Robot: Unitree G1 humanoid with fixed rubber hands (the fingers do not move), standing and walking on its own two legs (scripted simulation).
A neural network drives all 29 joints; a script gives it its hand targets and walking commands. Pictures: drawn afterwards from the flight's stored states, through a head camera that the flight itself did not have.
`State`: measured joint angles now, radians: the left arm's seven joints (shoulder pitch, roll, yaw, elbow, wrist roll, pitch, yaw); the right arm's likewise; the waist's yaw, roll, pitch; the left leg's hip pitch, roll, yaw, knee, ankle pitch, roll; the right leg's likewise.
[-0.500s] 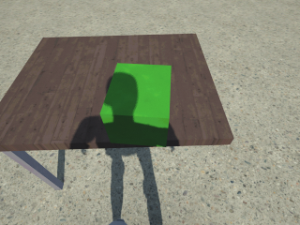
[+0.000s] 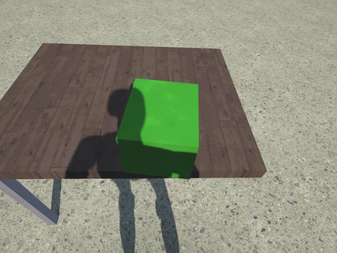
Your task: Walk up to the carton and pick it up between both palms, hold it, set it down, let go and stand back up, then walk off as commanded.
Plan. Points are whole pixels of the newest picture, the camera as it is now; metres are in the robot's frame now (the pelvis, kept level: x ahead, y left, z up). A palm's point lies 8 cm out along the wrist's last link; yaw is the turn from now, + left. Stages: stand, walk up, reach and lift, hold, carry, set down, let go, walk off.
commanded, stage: walk up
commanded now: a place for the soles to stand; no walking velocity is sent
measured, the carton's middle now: (161, 127) +0.50 +0.02 -0.02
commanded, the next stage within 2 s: stand in 0.94 s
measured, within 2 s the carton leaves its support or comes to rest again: neither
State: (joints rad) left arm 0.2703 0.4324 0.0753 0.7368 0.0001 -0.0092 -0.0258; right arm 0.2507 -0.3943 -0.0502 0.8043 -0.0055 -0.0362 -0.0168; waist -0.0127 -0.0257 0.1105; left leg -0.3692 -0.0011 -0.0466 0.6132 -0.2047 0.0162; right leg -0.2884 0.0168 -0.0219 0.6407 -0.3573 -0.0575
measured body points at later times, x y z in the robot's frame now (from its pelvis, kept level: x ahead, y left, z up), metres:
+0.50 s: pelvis +0.01 -0.01 +0.00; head +0.04 -0.02 +0.45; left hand +0.17 +0.31 -0.08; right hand +0.10 -0.32 -0.12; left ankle +0.08 +0.13 -0.72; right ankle +0.03 -0.11 -0.72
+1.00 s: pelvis +0.01 +0.00 +0.00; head +0.04 -0.01 +0.45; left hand +0.16 +0.31 -0.09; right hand +0.11 -0.32 -0.12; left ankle +0.08 +0.13 -0.72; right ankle +0.03 -0.11 -0.72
